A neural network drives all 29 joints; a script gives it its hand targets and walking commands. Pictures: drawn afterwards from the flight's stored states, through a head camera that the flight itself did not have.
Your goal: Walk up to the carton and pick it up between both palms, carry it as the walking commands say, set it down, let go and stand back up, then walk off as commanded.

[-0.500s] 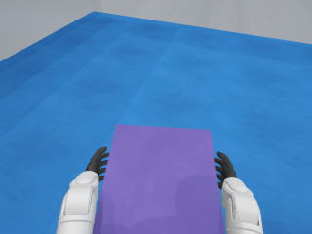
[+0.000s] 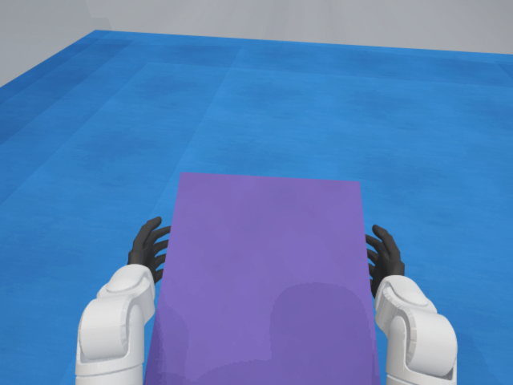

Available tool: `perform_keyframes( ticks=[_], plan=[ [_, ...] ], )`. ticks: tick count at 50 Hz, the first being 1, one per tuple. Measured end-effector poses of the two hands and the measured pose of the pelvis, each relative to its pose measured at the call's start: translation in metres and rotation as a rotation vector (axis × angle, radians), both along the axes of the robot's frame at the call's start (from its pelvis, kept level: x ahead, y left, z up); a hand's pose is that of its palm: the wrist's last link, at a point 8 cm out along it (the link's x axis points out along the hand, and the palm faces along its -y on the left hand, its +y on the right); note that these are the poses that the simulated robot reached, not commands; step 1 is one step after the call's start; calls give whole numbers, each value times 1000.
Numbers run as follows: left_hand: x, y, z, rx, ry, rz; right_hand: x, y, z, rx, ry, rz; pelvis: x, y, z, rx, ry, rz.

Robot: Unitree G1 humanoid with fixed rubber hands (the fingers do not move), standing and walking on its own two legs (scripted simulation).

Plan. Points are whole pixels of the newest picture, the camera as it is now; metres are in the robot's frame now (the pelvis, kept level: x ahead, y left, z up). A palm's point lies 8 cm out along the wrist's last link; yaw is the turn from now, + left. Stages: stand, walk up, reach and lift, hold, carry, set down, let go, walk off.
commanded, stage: carry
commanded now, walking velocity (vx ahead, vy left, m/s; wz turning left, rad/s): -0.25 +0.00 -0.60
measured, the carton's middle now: (262, 293) +0.27 +0.01 +0.01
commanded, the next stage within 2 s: none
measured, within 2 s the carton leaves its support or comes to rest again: neither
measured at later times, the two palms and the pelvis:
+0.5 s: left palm (169, 362) +0.13 +0.10 +0.12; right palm out of the picture +0.01 -0.21 +0.14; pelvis -0.16 +0.03 +0.03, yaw -23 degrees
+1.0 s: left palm out of the picture -0.07 +0.09 +0.11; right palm out of the picture -0.28 -0.18 +0.13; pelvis -0.35 +0.11 +0.04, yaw -42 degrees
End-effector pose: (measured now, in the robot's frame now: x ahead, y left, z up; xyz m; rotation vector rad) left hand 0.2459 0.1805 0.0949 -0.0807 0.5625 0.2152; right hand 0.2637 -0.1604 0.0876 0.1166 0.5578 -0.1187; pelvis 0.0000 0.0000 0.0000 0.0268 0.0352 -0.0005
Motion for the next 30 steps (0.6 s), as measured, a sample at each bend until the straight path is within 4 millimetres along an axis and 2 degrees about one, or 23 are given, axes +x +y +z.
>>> perform_keyframes(
  ticks=[4,7,12,16,20,24,30],
  plan=[
    [-20,-26,1,-43,87,-69,-53,-24,-3,17,115,-117,-24,1,14,2,-11,-40],
    [-31,-38,8,-50,86,-138,-87,-35,12,20,117,-204,-45,5,22,1,5,-92],
    [-54,-51,16,-78,50,-259,-139,-40,46,-35,35,-310,-77,16,26,-26,5,-234],
    [-72,-58,29,-76,68,-326,-181,-43,55,-44,42,-375,-99,24,34,-77,-23,-267],
    [-89,-65,33,-87,71,-360,-211,-46,61,-45,45,-416,-120,27,36,-86,-13,-332],
    [-113,-74,30,-49,82,-396,-245,-51,53,-35,55,-444,-147,28,32,-86,1,-388],
    [-165,-101,12,20,125,-460,-320,-70,13,33,99,-512,-204,29,15,-54,13,-471]
  ],
)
